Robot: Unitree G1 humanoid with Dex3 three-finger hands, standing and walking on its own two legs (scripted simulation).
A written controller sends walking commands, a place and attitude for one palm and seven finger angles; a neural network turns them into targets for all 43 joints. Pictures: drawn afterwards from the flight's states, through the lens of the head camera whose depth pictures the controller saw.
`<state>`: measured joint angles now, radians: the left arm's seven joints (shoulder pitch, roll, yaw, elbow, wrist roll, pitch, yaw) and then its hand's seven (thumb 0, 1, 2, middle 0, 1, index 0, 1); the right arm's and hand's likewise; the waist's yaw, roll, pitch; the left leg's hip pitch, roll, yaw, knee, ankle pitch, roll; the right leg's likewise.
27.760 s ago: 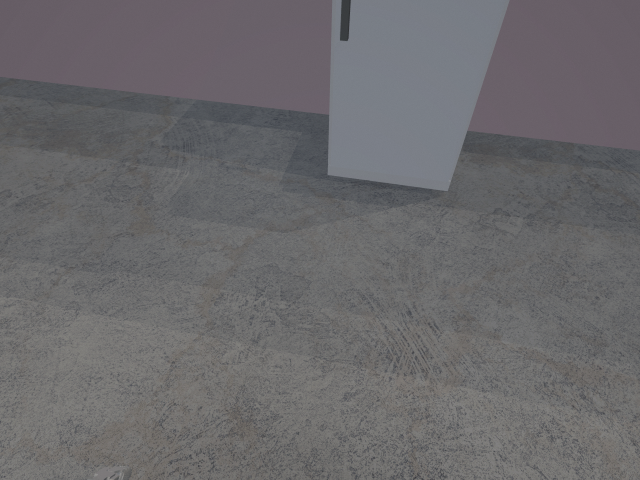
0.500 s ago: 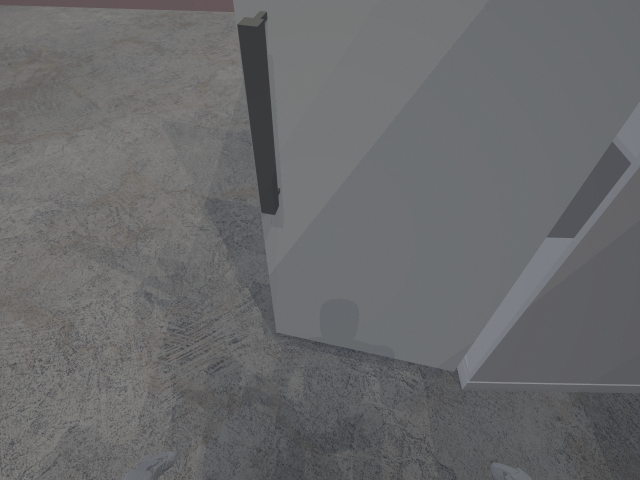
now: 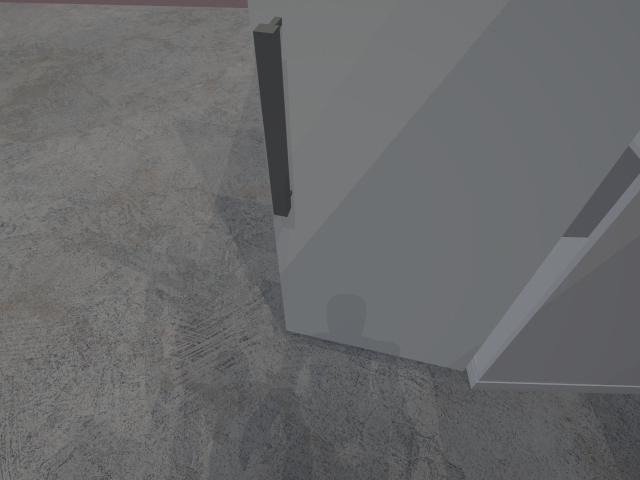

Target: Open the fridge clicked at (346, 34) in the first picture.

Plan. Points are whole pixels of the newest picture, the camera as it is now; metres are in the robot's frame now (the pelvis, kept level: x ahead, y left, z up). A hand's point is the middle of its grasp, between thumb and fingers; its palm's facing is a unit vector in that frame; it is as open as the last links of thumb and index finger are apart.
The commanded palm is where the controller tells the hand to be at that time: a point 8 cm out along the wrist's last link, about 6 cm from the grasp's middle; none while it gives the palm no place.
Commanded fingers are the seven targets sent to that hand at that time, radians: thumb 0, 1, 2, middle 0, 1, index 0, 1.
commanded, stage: let the arm hang, fingers relaxed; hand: left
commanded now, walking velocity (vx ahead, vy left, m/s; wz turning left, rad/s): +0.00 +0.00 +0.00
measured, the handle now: (280, 130) +0.62 +0.11 +0.10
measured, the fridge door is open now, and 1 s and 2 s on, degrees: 78 78 78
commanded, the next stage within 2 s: look to check the result in 0.36 s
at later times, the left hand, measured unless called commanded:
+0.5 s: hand out of the picture +0.03 +0.17 -0.18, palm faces +0.00 -0.98 -0.19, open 7.3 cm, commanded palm none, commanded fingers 0.00 0.90 0.90 -0.20 -0.30 -0.20 -0.30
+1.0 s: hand out of the picture +0.04 +0.16 -0.18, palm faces +0.00 -0.98 -0.18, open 7.3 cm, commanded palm none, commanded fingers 0.00 0.90 0.90 -0.20 -0.30 -0.20 -0.30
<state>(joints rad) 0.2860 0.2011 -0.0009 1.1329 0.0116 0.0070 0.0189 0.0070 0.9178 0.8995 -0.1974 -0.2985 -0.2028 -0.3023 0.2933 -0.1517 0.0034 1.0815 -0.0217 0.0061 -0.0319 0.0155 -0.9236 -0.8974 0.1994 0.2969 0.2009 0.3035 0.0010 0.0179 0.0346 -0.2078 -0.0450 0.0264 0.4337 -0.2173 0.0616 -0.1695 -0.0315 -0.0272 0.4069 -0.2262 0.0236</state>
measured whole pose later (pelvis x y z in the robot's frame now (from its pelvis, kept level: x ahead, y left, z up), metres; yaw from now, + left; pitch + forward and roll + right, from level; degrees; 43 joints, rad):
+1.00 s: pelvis +0.02 -0.02 +0.00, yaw -1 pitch -1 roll +0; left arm 0.24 0.16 0.00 1.14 0.01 -0.01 0.02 0.01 0.91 0.90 -0.20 -0.30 -0.20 -0.30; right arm 0.25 -0.15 0.00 1.12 -0.02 -0.01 -0.04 0.01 -0.91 -0.90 0.20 0.30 0.20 0.30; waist -0.01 0.00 0.04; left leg -0.15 -0.03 0.03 0.39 -0.23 0.04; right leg -0.12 -0.01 -0.02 0.38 -0.24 0.01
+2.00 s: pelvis +0.02 -0.03 +0.00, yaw -1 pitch -1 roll +0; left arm 0.18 0.21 0.01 1.14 0.01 -0.01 0.01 0.01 0.91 0.90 -0.20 -0.30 -0.21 -0.30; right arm 0.20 -0.20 -0.01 1.13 -0.02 -0.01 -0.03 0.01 -0.91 -0.90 0.20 0.30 0.20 0.30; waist -0.01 0.00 0.05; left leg -0.13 -0.01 0.02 0.36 -0.21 0.02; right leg -0.10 0.01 -0.03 0.35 -0.23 -0.01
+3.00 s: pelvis +0.01 -0.04 +0.01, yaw -1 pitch -1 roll +0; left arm 0.10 0.31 0.01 1.13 0.01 -0.02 0.00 0.01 0.91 0.90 -0.20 -0.30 -0.21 -0.30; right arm 0.12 -0.31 -0.01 1.12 -0.02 -0.01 -0.02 0.01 -0.91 -0.90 0.20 0.30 0.20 0.30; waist -0.01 0.01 0.05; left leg -0.11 0.01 0.02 0.30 -0.17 0.00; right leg -0.09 0.02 -0.03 0.29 -0.19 -0.03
